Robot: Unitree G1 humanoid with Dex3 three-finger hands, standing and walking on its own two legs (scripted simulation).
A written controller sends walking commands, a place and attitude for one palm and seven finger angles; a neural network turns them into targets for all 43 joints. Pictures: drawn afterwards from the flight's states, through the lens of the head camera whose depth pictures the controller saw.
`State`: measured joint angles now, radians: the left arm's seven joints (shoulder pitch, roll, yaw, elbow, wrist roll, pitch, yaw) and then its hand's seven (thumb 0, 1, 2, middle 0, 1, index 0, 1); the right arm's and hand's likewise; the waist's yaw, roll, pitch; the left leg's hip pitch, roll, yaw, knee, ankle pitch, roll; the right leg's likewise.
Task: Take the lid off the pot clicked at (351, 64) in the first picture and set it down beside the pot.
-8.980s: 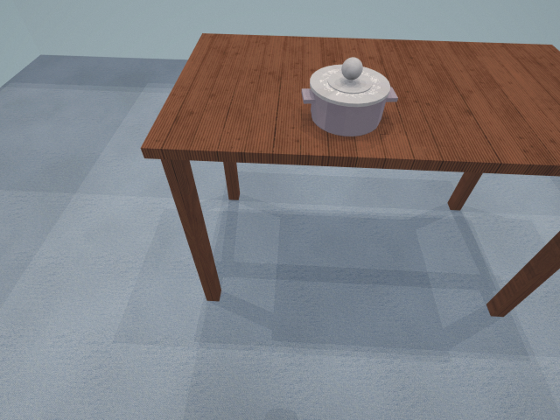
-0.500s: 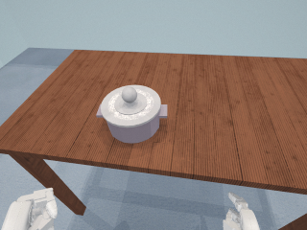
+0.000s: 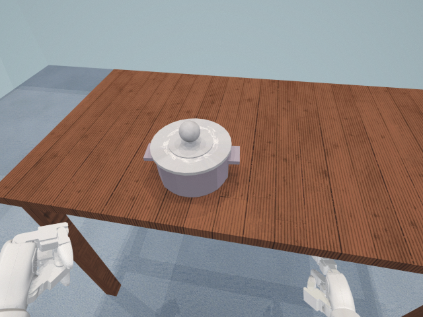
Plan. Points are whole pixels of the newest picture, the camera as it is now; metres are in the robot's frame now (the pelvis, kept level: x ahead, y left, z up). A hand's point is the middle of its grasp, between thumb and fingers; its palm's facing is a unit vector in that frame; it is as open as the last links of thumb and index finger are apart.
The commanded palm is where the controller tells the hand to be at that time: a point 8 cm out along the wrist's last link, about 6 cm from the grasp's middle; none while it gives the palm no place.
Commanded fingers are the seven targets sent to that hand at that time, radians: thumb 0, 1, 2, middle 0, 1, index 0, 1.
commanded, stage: raise the hand higher, near the body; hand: left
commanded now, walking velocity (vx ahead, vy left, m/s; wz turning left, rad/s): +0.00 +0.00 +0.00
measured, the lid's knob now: (189, 131) +0.46 +0.12 +0.12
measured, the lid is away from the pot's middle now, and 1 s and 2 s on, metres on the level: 0.00 0.00 0.00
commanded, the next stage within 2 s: reach forward and open the fingers in 0.16 s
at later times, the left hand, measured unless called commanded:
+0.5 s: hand (46, 240) +0.17 +0.27 +0.14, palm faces +0.04 -0.09 -1.00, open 2.9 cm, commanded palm +0.15 +0.27 +0.19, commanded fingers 0.00 0.47 1.17 -1.17 -1.04 -1.17 -1.04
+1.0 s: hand (45, 207) +0.21 +0.28 +0.17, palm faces -0.13 +0.03 -0.99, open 7.1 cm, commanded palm +0.19 +0.27 +0.24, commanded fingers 0.00 -0.29 1.51 -0.86 -0.15 -0.86 -0.15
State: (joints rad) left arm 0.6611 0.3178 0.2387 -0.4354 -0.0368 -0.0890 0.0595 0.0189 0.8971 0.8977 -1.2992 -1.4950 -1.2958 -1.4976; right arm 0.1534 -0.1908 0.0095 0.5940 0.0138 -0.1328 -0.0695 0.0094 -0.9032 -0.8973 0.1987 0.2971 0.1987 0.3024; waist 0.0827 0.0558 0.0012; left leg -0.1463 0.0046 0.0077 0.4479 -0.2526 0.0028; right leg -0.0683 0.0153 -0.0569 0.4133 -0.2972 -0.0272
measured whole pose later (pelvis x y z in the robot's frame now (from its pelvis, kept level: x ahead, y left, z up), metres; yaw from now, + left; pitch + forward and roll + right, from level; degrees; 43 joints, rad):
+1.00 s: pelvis -0.05 +0.03 +0.00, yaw +1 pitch -1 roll -1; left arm 0.04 0.77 0.12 -0.33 0.68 0.02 -0.38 0.00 -0.01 1.39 -0.98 -0.49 -0.98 -0.49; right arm 0.13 -0.29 0.03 0.55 0.05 0.05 0.00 0.01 -0.90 -0.90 0.20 0.30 0.20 0.30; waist 0.08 0.13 0.02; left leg -0.26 -0.03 0.01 0.44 -0.16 0.04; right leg -0.19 -0.02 -0.06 0.43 -0.22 0.01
